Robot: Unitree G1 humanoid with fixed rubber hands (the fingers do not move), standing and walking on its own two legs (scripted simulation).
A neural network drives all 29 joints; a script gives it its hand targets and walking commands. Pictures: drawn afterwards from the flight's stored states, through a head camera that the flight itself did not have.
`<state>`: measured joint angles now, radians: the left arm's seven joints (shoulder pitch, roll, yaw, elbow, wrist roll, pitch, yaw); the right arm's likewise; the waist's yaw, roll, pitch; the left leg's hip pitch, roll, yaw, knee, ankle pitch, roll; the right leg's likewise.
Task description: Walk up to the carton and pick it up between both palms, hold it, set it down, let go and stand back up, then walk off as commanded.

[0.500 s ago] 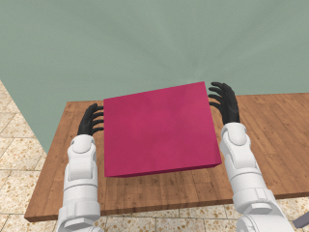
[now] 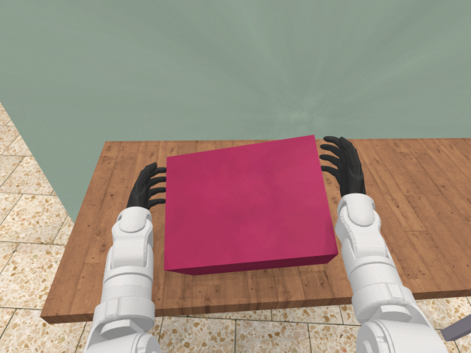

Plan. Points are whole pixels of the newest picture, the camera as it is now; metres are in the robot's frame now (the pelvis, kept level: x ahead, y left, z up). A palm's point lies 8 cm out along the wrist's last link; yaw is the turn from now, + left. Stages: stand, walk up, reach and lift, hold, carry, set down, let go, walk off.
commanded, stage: set down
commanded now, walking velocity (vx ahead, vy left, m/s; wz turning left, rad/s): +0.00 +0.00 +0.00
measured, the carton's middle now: (248, 211) +0.38 -0.03 +0.03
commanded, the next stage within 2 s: none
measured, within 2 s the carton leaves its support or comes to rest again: neither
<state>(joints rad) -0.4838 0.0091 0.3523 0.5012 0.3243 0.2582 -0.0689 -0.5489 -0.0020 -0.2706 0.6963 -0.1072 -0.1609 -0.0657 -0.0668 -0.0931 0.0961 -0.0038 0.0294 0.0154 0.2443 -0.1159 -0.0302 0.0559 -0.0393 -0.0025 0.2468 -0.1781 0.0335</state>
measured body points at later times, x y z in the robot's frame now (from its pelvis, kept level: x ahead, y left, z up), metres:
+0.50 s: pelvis +0.02 +0.00 +0.00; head +0.03 +0.03 +0.45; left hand +0.40 +0.17 +0.04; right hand +0.38 -0.19 +0.09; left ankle +0.02 +0.14 -0.75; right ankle -0.02 -0.14 -0.75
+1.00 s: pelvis +0.01 +0.00 +0.00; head +0.03 +0.02 +0.45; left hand +0.41 +0.16 +0.03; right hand +0.37 -0.21 +0.07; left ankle +0.02 +0.14 -0.75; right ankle -0.02 -0.14 -0.75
